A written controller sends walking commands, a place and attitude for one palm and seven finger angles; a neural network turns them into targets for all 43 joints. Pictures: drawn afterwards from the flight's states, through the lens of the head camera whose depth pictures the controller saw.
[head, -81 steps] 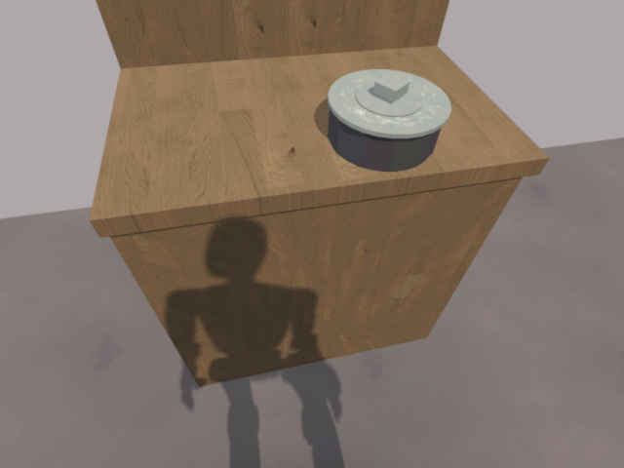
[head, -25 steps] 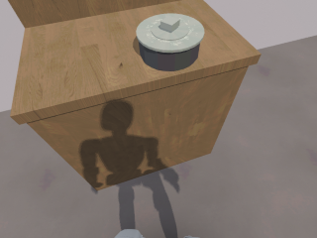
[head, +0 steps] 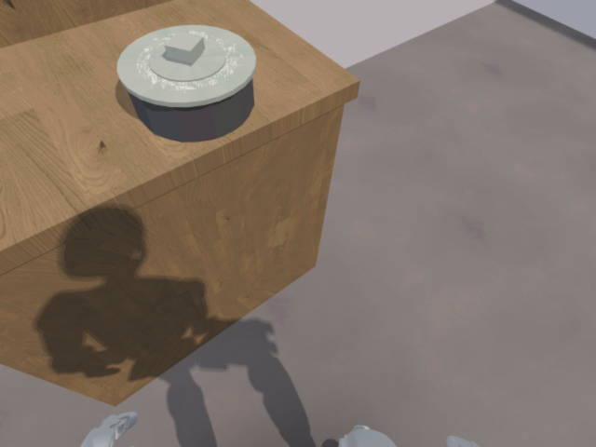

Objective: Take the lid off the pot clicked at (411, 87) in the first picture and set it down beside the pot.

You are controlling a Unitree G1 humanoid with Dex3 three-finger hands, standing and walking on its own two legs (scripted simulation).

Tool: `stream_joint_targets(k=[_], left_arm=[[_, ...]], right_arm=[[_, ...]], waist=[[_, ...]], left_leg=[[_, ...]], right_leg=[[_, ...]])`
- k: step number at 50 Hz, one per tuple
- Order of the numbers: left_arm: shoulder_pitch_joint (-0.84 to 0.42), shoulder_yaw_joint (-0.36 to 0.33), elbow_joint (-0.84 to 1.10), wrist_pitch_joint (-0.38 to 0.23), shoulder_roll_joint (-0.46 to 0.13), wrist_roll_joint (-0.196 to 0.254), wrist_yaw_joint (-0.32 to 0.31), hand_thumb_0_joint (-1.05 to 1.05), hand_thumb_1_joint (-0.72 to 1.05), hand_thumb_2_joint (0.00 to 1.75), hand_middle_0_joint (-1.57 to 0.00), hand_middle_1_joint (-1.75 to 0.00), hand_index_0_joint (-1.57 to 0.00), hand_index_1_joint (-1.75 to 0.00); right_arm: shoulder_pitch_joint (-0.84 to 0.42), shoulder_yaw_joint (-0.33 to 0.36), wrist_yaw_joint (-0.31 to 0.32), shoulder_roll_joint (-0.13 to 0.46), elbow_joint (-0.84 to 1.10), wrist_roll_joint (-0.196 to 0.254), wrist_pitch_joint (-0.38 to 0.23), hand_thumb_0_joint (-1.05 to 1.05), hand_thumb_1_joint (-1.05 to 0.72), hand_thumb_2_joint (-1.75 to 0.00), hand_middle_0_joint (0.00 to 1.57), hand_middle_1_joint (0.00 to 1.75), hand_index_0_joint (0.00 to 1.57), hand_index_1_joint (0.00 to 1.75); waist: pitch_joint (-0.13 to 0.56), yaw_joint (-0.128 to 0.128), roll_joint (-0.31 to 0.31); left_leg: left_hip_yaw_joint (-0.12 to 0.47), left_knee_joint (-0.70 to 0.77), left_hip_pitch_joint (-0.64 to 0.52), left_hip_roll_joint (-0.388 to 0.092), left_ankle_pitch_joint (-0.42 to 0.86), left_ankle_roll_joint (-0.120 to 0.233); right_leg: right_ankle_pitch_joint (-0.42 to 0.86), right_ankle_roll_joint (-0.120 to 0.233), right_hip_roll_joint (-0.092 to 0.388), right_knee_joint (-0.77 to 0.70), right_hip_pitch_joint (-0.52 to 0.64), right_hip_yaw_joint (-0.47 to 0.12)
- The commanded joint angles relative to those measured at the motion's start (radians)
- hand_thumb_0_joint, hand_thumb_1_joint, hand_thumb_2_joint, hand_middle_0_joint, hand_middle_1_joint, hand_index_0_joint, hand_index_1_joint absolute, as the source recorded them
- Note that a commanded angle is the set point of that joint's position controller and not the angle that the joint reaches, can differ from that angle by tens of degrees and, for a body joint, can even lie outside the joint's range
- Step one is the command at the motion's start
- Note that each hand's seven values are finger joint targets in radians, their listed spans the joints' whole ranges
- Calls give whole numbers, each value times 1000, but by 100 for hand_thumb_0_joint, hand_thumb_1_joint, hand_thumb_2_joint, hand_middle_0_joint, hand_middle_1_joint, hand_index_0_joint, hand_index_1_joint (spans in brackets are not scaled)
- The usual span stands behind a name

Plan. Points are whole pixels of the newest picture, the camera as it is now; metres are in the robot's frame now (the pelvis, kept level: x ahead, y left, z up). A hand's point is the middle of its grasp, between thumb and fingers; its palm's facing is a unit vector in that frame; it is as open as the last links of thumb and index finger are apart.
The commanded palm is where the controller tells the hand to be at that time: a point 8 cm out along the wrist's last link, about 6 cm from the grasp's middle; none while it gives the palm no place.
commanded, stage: walk to a spot facing it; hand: left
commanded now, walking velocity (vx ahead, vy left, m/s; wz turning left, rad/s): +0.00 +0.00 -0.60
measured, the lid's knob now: (185, 47) +0.62 +0.23 +0.16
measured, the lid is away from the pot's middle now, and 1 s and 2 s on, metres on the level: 0.00 0.00 0.00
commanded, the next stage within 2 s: none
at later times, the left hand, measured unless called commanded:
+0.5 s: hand (215, 394) +0.20 +0.15 -0.17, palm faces -0.31 -0.94 -0.17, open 7.4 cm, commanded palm none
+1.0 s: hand (242, 397) +0.20 +0.10 -0.18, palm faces -0.54 -0.82 -0.19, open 7.4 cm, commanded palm none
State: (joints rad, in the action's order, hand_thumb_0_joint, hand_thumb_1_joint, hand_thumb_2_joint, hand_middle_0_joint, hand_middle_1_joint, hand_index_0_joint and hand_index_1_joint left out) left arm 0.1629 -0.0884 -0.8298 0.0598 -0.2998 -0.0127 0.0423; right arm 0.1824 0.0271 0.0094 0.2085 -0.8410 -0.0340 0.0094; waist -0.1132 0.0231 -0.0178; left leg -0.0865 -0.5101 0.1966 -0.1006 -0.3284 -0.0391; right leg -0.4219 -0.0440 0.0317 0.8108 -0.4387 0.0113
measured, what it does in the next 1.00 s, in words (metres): steps on the spot, turning right: right foot, then left foot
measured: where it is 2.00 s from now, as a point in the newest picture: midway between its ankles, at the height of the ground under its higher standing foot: outside the picture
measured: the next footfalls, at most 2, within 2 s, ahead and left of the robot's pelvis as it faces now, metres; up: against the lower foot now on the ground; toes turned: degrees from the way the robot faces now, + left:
right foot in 0.06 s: +0.05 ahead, -0.15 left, +0.00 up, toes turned -4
left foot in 0.32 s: +0.12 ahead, +0.10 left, +0.00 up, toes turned -8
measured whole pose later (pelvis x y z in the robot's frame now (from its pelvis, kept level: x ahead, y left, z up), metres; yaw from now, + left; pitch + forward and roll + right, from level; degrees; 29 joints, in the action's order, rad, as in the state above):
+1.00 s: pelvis +0.03 -0.02 -0.01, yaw -37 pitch +0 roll -1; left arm 0.25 -0.07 -0.87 0.07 -0.23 -0.01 0.01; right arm 0.15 0.05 0.02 0.21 -0.84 -0.01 0.01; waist -0.08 0.02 -0.05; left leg -0.04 -0.59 0.33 -0.02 -0.27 -0.02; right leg -0.28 0.01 -0.09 0.61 -0.34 -0.14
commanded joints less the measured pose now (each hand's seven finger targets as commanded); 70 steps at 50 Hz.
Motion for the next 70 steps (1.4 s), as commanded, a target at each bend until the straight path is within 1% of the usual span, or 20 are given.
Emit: stream_joint_targets(k=[1, 2, 3, 4, 14, 16, 17, 22, 30, 32, 33, 37, 47, 50, 55, 61, 66, 67, 68, 70], left_arm=[[52, -5, 52, -46, -50, 0, 5, 0, 90, 90, -20, -30, -20, -30], [130, -24, 28, -59, -137, -6, -7, 0, 90, 90, -20, -30, -20, -30], [218, -57, 13, -58, -257, -7, -29, 0, 90, 90, -20, -30, -20, -30], [248, -51, 9, -51, -247, 7, -45, 0, 90, 90, -20, -30, -20, -30], [-41, -23, 64, -17, -137, -2, -43, 0, 90, 90, -20, -30, -20, -30], [-21, -3, 102, -8, -26, 11, -27, 0, 90, 90, -20, -30, -20, -30], [-21, -6, 105, -15, -48, 2, -23, 0, 90, 90, -20, -30, -20, -30], [-33, 3, 59, -13, -12, 0, 1, 0, 90, 90, -20, -30, -20, -30], [59, -1, 32, -37, -23, -1, -9, 0, 90, 90, -20, -30, -20, -30], [175, -47, 7, -51, -219, -7, -39, 0, 90, 90, -20, -30, -20, -30], [192, -48, 12, -44, -202, 3, -51, 0, 90, 90, -20, -30, -20, -30], [34, -28, 53, -41, -103, -7, -58, 0, 90, 90, -20, -30, -20, -30], [25, -31, 54, -27, -117, -1, -47, 0, 90, 90, -20, -30, -20, -30], [70, -16, 86, -24, -29, -1, -30, 0, 90, 90, -20, -30, -20, -30], [65, -20, 31, -9, -26, -10, -5, 0, 90, 90, -20, -30, -20, -30], [-17, -2, 50, -10, 11, -4, 0, 0, 90, 90, -20, -30, -20, -30], [88, -11, 7, -32, -14, -8, 8, 0, 90, 90, -20, -30, -20, -30], [194, -33, -24, -45, -95, -13, -4, 0, 90, 90, -20, -30, -20, -30], [279, -57, -45, -53, -219, -12, -26, 0, 90, 90, -20, -30, -20, -30], [245, -52, -41, -60, -192, -2, -46, 0, 90, 90, -20, -30, -20, -30]], right_arm=[[85, 72, 16, 232, 42, 9, -16, 0, -90, -90, 20, 30, 20, 30], [106, 63, 9, 191, 50, 20, -16, 0, -90, -90, 20, 30, 20, 30], [36, 39, 6, 120, 102, 22, -15, 0, -90, -90, 20, 30, 20, 30], [-7, 41, 21, 143, 116, 20, -10, 0, -90, -90, 20, 30, 20, 30], [192, 39, 23, 112, 6, 25, -11, 0, -90, -90, 20, 30, 20, 30], [228, 61, 27, 262, 19, 5, -26, 0, -90, -90, 20, 30, 20, 30], [217, 57, 24, 280, 36, 4, -24, 0, -90, -90, 20, 30, 20, 30], [104, 38, 26, 190, 39, 3, -27, 0, -90, -90, 20, 30, 20, 30], [136, 76, 11, 206, 20, 12, -15, 0, -90, -90, 20, 30, 20, 30], [52, 47, 2, 87, 92, 18, -1, 0, -90, -90, 20, 30, 20, 30], [12, 51, 14, 117, 94, 19, 9, 0, -90, -90, 20, 30, 20, 30], [26, 52, 11, 103, 40, 14, 9, 0, -90, -90, 20, 30, 20, 30], [90, 48, 27, 84, 33, 32, -15, 0, -90, -90, 20, 30, 20, 30], [122, 72, 32, 257, 64, 15, -19, 0, -90, -90, 20, 30, 20, 30], [6, 43, 31, 152, 75, 9, -26, 0, -90, -90, 20, 30, 20, 30], [101, 70, 21, 196, 26, 6, -21, 0, -90, -90, 20, 30, 20, 30], [96, 79, 7, 207, 6, 5, -16, 0, -90, -90, 20, 30, 20, 30], [76, 68, 0, 151, 23, 14, -11, 0, -90, -90, 20, 30, 20, 30], [-31, 43, -10, 79, 85, 17, -10, 0, -90, -90, 20, 30, 20, 30], [-118, 57, -19, 129, 102, 10, -14, 0, -90, -90, 20, 30, 20, 30]], waist=[[176, -9, 166], [238, 24, -18], [266, 80, -310], [239, 99, -173], [171, -76, -128], [148, -87, 304], [128, -82, 290], [123, -39, 216], [182, -11, 146], [151, 59, -314], [150, 70, -227], [138, -14, -162], [189, -52, -121], [157, -55, 295], [107, -11, 183], [125, -64, 207], [158, -6, 149], [163, 50, -55], [94, 119, -372], [54, 91, -204]], left_leg=[[14, -107, -40, -148, 569, 82], [-51, -306, 177, -107, 371, 26], [-71, -557, 431, 23, -293, -24], [74, -645, 453, 6, -335, -10], [14, -42, -1, 67, 70, -16], [432, 248, -107, -278, 69, 131], [533, 284, -20, -386, 63, 221], [116, 168, -54, -216, 430, 166], [-59, -76, -2, -214, 397, 72], [-81, -493, 446, -12, -317, -38], [64, -585, 448, -21, -291, -17], [60, -547, 351, -6, -121, -31], [54, -18, 30, 88, 47, -9], [500, 269, -100, -375, 135, 198], [159, 214, -13, -200, 281, 165], [69, 174, -62, -243, 355, 173], [-8, 39, 105, -222, -147, 83], [-108, -208, 343, -142, -254, 16], [-106, -511, 644, -1, -381, -34], [72, -630, 643, -42, -200, -2]], right_leg=[[178, 37, -55, -324, 254, 83], [417, 99, 71, -367, 518, -76], [792, 233, 353, -416, 615, -462], [863, 305, 379, -380, 559, -438], [449, 156, 103, -301, 109, -300], [-63, 40, -120, 24, -134, -99], [-185, 27, -80, 223, -131, -70], [-53, -5, 3, 262, -91, -2], [183, 38, -32, -341, 270, 83], [568, 222, 364, -509, 442, -476], [504, 270, 348, -495, 383, -443], [534, 239, 184, -429, 269, -289], [511, 176, 111, -342, 164, -405], [-177, 21, -104, 141, -152, -78], [-3, -17, -14, 344, -115, -43], [-43, -12, 5, 26, 0, 43], [35, 44, -50, -316, 307, 126], [-86, 105, 86, -475, 521, -60], [-241, 239, 359, -665, 549, -564], [-374, 279, 331, -664, 396, -571]])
